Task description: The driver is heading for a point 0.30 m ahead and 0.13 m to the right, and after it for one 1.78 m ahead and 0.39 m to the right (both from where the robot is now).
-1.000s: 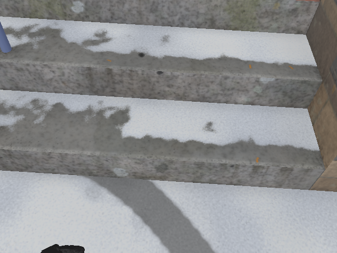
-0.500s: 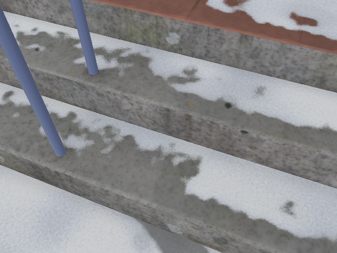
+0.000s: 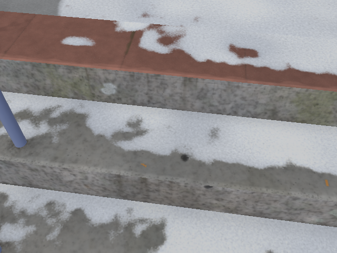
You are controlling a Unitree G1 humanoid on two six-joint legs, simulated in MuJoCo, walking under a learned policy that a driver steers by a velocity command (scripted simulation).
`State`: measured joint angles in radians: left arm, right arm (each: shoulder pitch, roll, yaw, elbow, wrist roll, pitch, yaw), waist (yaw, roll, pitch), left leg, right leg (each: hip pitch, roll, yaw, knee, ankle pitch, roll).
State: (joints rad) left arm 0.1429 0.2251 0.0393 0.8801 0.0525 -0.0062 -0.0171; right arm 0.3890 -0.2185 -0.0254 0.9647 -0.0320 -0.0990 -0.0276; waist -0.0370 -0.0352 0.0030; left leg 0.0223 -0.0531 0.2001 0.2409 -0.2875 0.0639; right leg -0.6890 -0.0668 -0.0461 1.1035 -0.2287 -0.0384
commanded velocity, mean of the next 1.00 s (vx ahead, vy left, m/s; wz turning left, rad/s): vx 0.50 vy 0.00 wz -0.44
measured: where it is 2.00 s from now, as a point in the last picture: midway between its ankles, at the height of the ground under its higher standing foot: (297, 43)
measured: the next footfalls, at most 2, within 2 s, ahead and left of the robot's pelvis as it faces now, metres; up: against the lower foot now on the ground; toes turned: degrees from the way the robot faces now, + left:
right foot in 0.26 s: +0.40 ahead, -0.16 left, +0.17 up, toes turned -11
left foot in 0.84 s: +0.73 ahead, -0.17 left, +0.34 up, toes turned -22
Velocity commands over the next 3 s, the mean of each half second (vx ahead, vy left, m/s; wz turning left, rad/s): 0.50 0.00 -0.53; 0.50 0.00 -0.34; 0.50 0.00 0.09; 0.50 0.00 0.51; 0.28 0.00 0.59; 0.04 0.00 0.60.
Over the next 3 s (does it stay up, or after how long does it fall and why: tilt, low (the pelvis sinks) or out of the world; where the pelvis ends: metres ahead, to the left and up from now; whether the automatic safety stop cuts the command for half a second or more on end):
stays up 1.41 -0.54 0.51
